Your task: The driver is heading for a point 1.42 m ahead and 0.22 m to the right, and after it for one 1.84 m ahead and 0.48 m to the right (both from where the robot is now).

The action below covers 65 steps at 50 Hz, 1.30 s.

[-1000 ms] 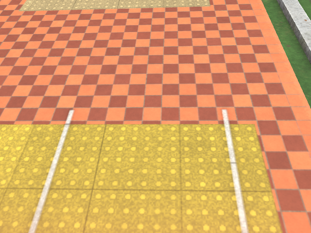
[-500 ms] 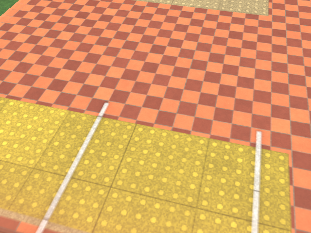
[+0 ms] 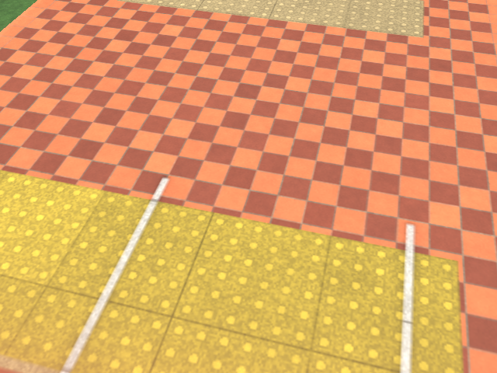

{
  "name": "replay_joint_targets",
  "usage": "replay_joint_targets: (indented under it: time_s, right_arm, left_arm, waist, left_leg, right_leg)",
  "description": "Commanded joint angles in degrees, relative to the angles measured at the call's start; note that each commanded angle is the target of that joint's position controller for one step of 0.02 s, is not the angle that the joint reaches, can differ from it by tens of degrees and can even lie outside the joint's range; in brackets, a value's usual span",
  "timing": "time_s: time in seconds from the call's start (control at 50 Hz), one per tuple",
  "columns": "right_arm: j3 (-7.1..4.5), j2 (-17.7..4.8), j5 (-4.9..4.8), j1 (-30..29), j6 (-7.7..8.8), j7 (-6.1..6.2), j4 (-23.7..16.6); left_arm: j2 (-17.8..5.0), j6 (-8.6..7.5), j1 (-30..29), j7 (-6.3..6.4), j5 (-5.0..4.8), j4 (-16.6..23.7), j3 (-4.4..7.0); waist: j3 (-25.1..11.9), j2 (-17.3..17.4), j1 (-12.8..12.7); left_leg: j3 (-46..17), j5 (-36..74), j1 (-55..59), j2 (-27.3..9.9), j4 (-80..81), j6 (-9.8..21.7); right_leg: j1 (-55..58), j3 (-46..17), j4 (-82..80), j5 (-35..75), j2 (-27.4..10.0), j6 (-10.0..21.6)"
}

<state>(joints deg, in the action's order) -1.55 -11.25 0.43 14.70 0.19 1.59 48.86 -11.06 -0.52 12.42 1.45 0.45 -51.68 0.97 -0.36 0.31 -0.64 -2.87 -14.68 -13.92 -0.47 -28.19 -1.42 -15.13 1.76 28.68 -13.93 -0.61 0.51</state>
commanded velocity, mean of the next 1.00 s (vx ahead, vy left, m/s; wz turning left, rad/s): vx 0.00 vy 0.00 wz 0.00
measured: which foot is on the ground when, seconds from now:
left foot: down 0.00-1.00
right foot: down 0.00-1.00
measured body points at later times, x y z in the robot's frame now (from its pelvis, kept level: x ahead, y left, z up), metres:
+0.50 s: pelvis +0.01 -0.01 +0.01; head +0.02 -0.01 +0.46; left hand +0.05 +0.23 -0.14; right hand +0.04 -0.25 -0.15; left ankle +0.00 +0.14 -0.74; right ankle +0.01 -0.11 -0.74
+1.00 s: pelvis +0.02 -0.01 +0.01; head +0.03 -0.01 +0.46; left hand +0.01 +0.23 -0.15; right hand +0.01 -0.24 -0.15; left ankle +0.00 +0.14 -0.74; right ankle +0.01 -0.11 -0.74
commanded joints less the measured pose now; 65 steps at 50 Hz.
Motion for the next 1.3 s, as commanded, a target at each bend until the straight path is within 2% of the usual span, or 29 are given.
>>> replay_joint_targets:
  time_s: [0.02, 0.16, 0.34, 0.6, 0.88, 1.3]
  right_arm:
    - [-1.27, -5.5, -0.03, 1.1, 0.55, 0.37, -1.5]
    - [-1.41, -5.8, -0.15, 2.8, 0.30, 0.86, 2.2]
    - [-1.06, -5.5, -0.18, 3.9, 0.01, 0.96, 6.4]
    - [-0.38, -4.8, -0.29, 5.7, -0.15, 1.01, 10.5]
    - [0.18, -4.0, -0.32, 7.7, -0.20, 1.02, 12.7]
    - [0.60, -3.3, -0.44, 10.4, -0.28, 1.06, 13.6]
  left_arm:
    - [-5.7, -0.36, 1.0, 0.30, -0.09, 1.4, 1.14]
    - [-5.8, -0.07, 1.7, 0.37, -0.11, -1.1, 1.00]
    - [-5.6, 0.09, 3.0, 0.37, -0.28, -4.0, 0.65]
    - [-5.1, 0.39, 5.5, 0.51, -0.29, -6.7, 0.04]
    - [-4.5, 0.59, 7.9, 0.64, -0.40, -8.3, -0.42]
    - [-3.8, 0.77, 10.8, 0.86, -0.49, -9.2, -0.79]
  waist:
    - [-0.8, -0.5, -0.2]
    - [0.1, -0.2, -0.3]
    - [1.3, -0.6, -0.4]
    - [2.3, -0.5, -0.4]
    - [3.0, -0.4, -0.4]
    - [3.7, -0.3, -0.3]
  left_leg:
    - [-1.1, 9.1, -0.8, -1.5, 5.2, 3.6]
    - [-0.6, 9.4, 0.3, -1.5, 6.5, 3.1]
    - [0.1, 9.4, 1.3, -1.3, 7.6, 2.6]
    - [0.7, 8.7, 1.0, -1.2, 8.8, 2.3]
    - [0.9, 8.3, 0.6, -1.1, 9.4, 2.3]
    - [1.1, 8.6, 0.4, -1.0, 9.7, 2.3]
  right_leg:
    - [2.8, -3.2, -5.9, 5.3, -2.6, 2.9]
    - [3.8, -3.2, -7.5, 6.2, -2.6, 3.3]
    - [4.7, -3.0, -8.8, 7.0, -2.3, 3.5]
    - [5.4, -2.8, -9.7, 6.7, -2.0, 3.4]
    - [5.4, -2.5, -10.0, 6.6, -1.7, 3.2]
    - [5.4, -2.2, -9.8, 7.4, -1.6, 2.9]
